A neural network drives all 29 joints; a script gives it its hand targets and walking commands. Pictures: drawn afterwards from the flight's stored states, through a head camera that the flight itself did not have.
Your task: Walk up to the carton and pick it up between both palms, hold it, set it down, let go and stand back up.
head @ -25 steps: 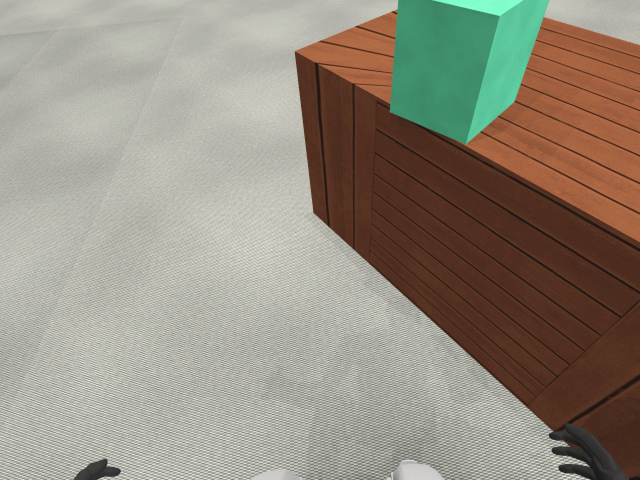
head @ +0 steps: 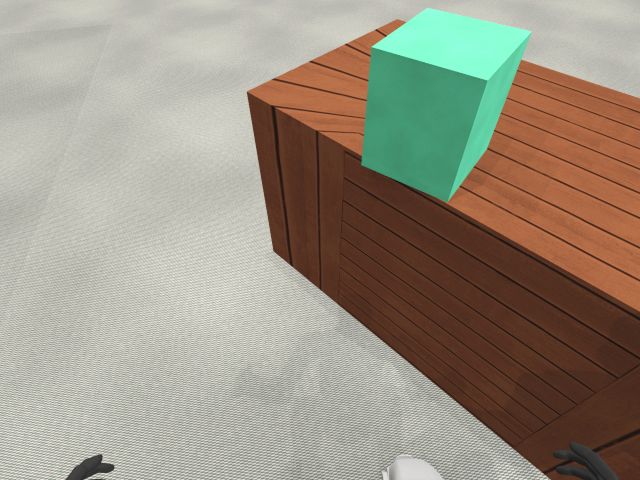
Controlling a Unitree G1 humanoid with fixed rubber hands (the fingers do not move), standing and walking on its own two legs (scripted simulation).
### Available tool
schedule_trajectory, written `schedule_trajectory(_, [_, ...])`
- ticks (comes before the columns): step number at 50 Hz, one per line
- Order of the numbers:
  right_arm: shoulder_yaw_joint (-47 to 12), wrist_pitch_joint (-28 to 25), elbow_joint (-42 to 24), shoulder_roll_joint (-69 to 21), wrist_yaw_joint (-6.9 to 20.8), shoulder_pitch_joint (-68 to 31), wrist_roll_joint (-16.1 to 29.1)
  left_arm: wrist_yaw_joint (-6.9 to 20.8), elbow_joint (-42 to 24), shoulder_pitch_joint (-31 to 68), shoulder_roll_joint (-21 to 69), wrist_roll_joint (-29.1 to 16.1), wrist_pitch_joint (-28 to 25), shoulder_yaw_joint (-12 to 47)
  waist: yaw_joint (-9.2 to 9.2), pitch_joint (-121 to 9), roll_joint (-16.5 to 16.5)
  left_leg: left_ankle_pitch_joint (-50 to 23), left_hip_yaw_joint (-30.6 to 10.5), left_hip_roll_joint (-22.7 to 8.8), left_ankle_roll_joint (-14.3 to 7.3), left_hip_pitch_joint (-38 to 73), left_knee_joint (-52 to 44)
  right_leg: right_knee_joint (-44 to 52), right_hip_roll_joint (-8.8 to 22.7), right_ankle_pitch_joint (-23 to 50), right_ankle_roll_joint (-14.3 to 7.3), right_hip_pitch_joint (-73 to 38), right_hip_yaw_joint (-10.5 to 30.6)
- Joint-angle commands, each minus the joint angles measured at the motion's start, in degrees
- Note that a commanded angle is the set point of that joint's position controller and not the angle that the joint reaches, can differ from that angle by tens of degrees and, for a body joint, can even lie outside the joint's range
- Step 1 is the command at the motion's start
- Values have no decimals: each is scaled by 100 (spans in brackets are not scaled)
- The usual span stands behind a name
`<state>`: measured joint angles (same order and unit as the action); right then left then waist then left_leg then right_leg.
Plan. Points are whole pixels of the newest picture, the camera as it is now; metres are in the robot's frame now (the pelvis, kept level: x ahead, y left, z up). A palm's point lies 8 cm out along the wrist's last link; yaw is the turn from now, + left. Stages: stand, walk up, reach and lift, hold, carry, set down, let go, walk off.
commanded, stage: walk up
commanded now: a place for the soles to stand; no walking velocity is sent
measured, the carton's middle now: (437, 105) +0.76 -0.19 +0.06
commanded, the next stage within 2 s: none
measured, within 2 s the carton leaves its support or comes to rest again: neither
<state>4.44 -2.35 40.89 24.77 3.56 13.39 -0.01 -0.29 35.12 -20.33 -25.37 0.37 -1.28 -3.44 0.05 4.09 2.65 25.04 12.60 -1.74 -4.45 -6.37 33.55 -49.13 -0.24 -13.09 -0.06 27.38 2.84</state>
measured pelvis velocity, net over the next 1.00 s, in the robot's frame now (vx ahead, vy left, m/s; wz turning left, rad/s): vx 0.26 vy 0.17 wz -0.24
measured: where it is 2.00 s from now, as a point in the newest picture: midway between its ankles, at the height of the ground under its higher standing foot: (308, 442)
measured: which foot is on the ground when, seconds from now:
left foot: down 0.00-0.08, up 0.10-0.32, down 0.34-0.76, up 0.78-0.92, down 0.94-1.00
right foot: up 0.00-0.06, down 0.08-0.36, up 0.38-0.74, down 0.76-0.94, up 0.96-1.00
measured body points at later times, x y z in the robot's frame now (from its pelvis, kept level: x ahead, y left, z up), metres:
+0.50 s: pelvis +0.15 +0.08 -0.03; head +0.16 +0.09 +0.42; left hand +0.28 +0.41 -0.11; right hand +0.23 -0.25 -0.11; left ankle +0.19 +0.12 -0.73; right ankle +0.13 -0.10 -0.64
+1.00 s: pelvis +0.26 +0.17 -0.06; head +0.28 +0.18 +0.39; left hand +0.42 +0.48 -0.15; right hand +0.34 -0.18 -0.12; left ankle +0.29 +0.24 -0.73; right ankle +0.27 -0.04 -0.70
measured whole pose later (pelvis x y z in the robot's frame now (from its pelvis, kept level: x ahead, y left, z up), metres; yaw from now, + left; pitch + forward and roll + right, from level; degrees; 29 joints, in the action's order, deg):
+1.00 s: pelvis +0.26 +0.17 -0.06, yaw -14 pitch -6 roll -5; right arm 6.1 2.1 39.3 23.5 3.1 6.2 0.0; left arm -7.3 38.5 -19.4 -27.0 0.4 -1.2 -3.5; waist 0.1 10.0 2.2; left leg 33.6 0.1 -2.1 -2.7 -23.9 62.8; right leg -64.6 -3.6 -25.8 -0.1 29.1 7.8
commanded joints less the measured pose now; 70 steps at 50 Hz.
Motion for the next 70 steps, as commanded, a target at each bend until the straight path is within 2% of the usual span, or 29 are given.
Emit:
schedule_trajectory(1, [500, 66, -796, 1208, -59, -282, -219, 34, -9, 120, -795, -124, -217, -242, -408, -38, 340, -3474, -158, -1421, -133, 437, -212, 1037, 30, 281, -155, 181, -1401])
schedule_trajectory(4, [451, 166, -983, 1149, -91, -738, -208, -174, 555, -2154, -1162, -45, -297, -516, 827, -1236, -503, -3521, -45, -811, -63, -1085, 3139, 1393, -319, 262, -566, -2800, -541])
schedule_trajectory(5, [325, 211, -1021, 815, -100, -535, -164, -310, 519, -2332, -1699, 42, -302, -653, 887, -1261, -1792, -699, -538, -128, 177, -2599, 4420, 1756, 493, -576, -1071, -3383, 1829])
schedule_trajectory(6, [307, 268, -1160, 884, -37, -417, -18, -381, 275, -2017, -2200, -50, -294, -730, 624, -1314, -2619, 1206, -1366, 620, 484, -4151, 5373, 2945, 1852, -1632, -2103, -3429, 5720])
schedule_trajectory(7, [352, 279, -1138, 1235, -61, -737, -72, -497, -24, -1184, -2189, -53, -311, -740, 363, -684, -1494, 1207, -2327, -24, 387, -4131, 5279, 3195, 2071, -2509, -2183, -2668, 6157])
schedule_trajectory(11, [423, 266, -818, 1244, 82, -1009, -229, -592, 11, -653, -1767, 69, -471, -523, -83, -418, -730, 1243, -2270, -343, 360, -3258, 3391, 2180, 1249, -623, -1547, -1287, 3775])
schedule_trajectory(16, [668, 318, -446, 1370, 175, -75, -367, -636, -58, 92, -1995, 136, -493, -551, -762, -629, -846, 117, -2146, -401, 302, -1101, 1683, 1684, 1189, -2188, -1372, 1136, 3271])
schedule_trajectory(17, [781, 304, -173, 1497, 147, 787, -408, -668, -174, 565, -1724, 148, -496, -416, -1349, -831, -318, -111, -2072, -222, 348, 792, 1141, 794, 684, -2215, -968, 2547, 2377])
schedule_trajectory(18, [937, 301, -24, 1932, 49, 1485, -501, -742, -184, 546, -974, 113, -472, -192, -1826, -759, 1767, 1857, -3259, -920, 484, 1792, -664, -1290, -604, -2079, -374, 3819, 891])
schedule_trajectory(19, [893, 221, -311, 1996, -11, 603, -354, -801, -20, 30, -676, 122, -404, -80, -1167, -188, 1896, 3553, -5047, -2200, 632, 487, -2486, -2931, -608, -1980, -95, 3695, 196])
schedule_trajectory(20, [847, 225, -510, 1882, -12, -254, -257, -795, 287, -196, -1150, 132, -356, -202, -593, 111, 835, 3970, -5284, -2207, 837, -516, -2852, -3356, -241, -1409, -123, 2924, 511])
schedule_trajectory(24, [667, 130, -697, 1302, -35, -381, -333, -522, 896, -360, -1561, -48, -160, -427, -348, 493, 182, 1937, -2943, -1349, 1109, -1078, -2229, -2757, 112, -387, 75, 1757, 361])
schedule_trajectory(33, [656, 352, -1055, 1059, -39, -352, -395, -537, 658, -986, -1125, -111, -202, -208, -306, -566, 596, -3883, -851, -890, 861, 900, -712, 396, -9, -271, 57, 577, -1050])
schedule_trajectory(36, [646, 473, -1427, 1057, -86, -1292, -390, -691, 1035, -2475, -1215, -134, -212, -336, 658, -1244, 104, -5252, -545, -875, 533, -665, 1906, 1278, -193, 839, -369, -1980, -1163])
schedule_trajectory(37, [587, 476, -1397, 949, -132, -1250, -353, -765, 1051, -2733, -1359, -65, -212, -413, 926, -1384, -323, -4565, -677, -575, 506, -1454, 2982, 1395, -157, 1093, -654, -2661, -457])
schedule_trajectory(38, [548, 492, -1353, 820, -166, -1146, -271, -829, 911, -2604, -1654, 43, -213, -513, 1092, -1174, -1251, -1306, -1031, 9, 740, -2679, 4677, 1615, 527, 977, -1414, -2782, 1396])
schedule_trajectory(39, [550, 548, -1462, 784, -157, -770, -171, -834, 474, -1773, -2026, 44, -262, -551, 513, -1241, -2019, 1313, -1846, 382, 897, -3467, 5930, 2065, 1877, 1559, -2325, -2425, 4267])
schedule_trajectory(40, [617, 647, -1364, 1056, -113, -544, -191, -925, -15, -521, -2291, -6, -334, -520, -76, -1208, -1534, 1800, -3138, -210, 758, -3080, 6452, 2653, 2658, 145, -2686, -1214, 6129])
schedule_trajectory(42, [612, 597, -1126, 1290, -20, -936, -134, -1062, -234, 403, -2143, 28, -465, -357, -297, -118, -780, 1856, -3631, -552, 652, -2415, 5408, 2257, 1860, -1000, -2003, 794, 4838])
schedule_trajectory(45, [657, 432, -317, 1153, -26, -225, -15, -786, -199, 455, -1890, 209, -333, -319, -484, -335, -1430, 1074, -2284, -292, 573, -1164, 1715, 1290, 806, 414, -1349, 985, 2948])
schedule_trajectory(46, [719, 353, 75, 1127, -98, 695, -57, -659, -289, 848, -1727, 182, -249, -240, -990, -630, -1263, 135, -2014, -134, 524, 625, 298, 298, 400, 555, -906, 1972, 2156])
schedule_trajectory(47, [831, 314, 184, 1512, -232, 913, -195, -636, -235, 545, -970, 197, -172, -63, -997, -461, 652, 659, -2641, -399, 839, 859, -568, -1572, -551, -725, -431, 2435, 1156])
schedule_trajectory(48, [839, 264, -186, 1964, -284, 180, -157, -652, -180, 152, -756, 183, -117, -24, -560, -137, 1137, 877, -5044, -2229, 743, -173, -1686, -2492, -923, -1918, -11, 2808, 1158])
schedule_trajectory(49, [757, 206, -344, 1885, -285, -589, -30, -664, 59, 203, -1235, 216, -62, -211, -296, 64, 558, 1253, -5470, -2587, 848, -1068, -2386, -2912, -609, -1683, 81, 2309, 1384])
schedule_trajectory(51, [675, 126, -268, 1571, -385, -1057, -113, -591, 402, 346, -1424, 22, 54, -306, -85, 1040, 161, 891, -4180, -2003, 1455, -1678, -2062, -2968, -350, -1018, 63, 2125, 1228])
schedule_trajectory(55, [644, 7, -81, 1245, -464, -483, -53, -356, 637, -84, -1223, -19, 96, -360, -66, 500, 522, -2172, -2462, -1319, 1598, -475, -1138, -2221, -225, -322, 102, 1503, 853])
schedule_trajectory(58, [676, 12, -156, 1140, -497, -42, 5, -285, 498, 55, -1064, 23, 101, -295, -231, -107, 625, -4320, -1931, -1316, 1356, 626, -476, -1812, -217, -398, 81, 1562, 530])
schedule_trajectory(66, [680, 159, -384, 1164, -559, 106, -15, -165, 52, 691, -986, 133, 145, -155, -503, -272, 443, -4785, -1571, -1664, 599, 1142, 154, -231, -97, -660, -81, 1454, -368])
schedule_trajectory(70, [650, 256, -682, 1187, -518, -719, 28, -117, 238, -155, -1064, 151, 88, -271, 120, -753, 256, -5153, -691, -1363, 255, -85, 1612, 1105, -451, 146, -303, -671, -1003])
